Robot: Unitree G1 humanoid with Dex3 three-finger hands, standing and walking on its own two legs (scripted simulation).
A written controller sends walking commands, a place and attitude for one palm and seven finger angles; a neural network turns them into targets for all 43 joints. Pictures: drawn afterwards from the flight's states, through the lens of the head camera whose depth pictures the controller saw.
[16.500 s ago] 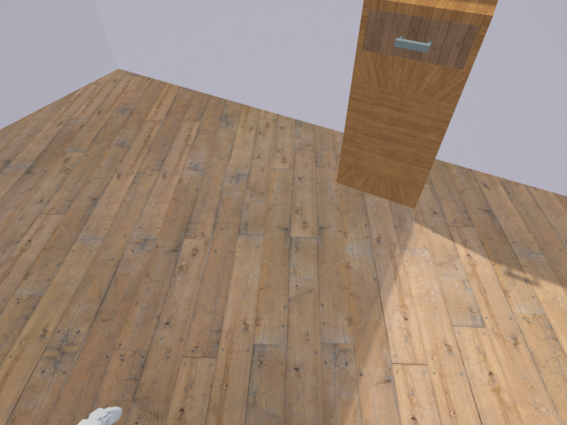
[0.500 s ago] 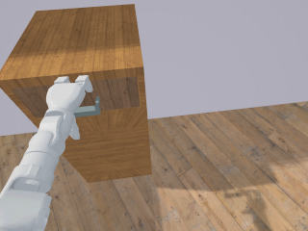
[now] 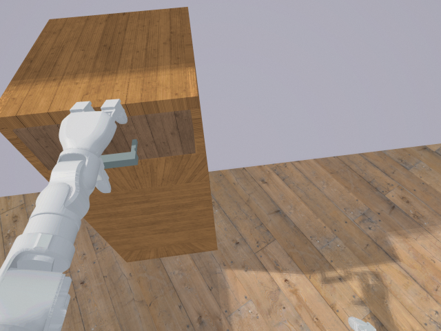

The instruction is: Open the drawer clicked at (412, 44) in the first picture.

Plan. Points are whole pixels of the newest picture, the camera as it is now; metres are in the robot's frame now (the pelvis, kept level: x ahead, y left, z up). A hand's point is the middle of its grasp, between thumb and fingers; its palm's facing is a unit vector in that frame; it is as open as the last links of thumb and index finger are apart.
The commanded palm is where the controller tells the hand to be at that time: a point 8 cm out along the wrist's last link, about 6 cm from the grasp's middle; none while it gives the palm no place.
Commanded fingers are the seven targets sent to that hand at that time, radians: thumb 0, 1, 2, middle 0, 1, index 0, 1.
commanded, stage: move the hooked fingers above the handle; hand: left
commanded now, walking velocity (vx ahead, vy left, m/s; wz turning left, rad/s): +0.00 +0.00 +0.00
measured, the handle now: (111, 153) +0.48 +0.27 +0.02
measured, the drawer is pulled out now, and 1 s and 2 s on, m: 0.00 0.00 0.00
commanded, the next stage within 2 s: lower the fingers behind the handle in 1.96 s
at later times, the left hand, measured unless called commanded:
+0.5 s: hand (113, 140) +0.45 +0.23 +0.09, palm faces +0.14 -0.01 -0.99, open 13.8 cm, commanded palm +0.41 +0.29 +0.14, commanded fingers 0.00 -0.50 0.30 -0.30 -1.20 -0.30 -1.20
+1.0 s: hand (86, 166) +0.41 +0.29 +0.06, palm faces -0.07 +0.01 -1.00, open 13.8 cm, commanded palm +0.42 +0.29 +0.13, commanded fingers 0.00 -0.50 0.30 -0.30 -1.20 -0.30 -1.20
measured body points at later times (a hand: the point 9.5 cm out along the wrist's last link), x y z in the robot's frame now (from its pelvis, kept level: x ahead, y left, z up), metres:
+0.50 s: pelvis +0.00 +0.01 +0.00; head +0.05 -0.01 +0.44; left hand +0.43 +0.23 +0.15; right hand +0.10 -0.26 -0.14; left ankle -0.02 +0.13 -0.72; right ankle -0.02 -0.11 -0.72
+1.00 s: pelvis -0.01 +0.01 -0.01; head +0.07 +0.01 +0.44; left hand +0.41 +0.29 +0.11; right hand +0.05 -0.29 -0.13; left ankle -0.02 +0.13 -0.72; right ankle -0.02 -0.11 -0.72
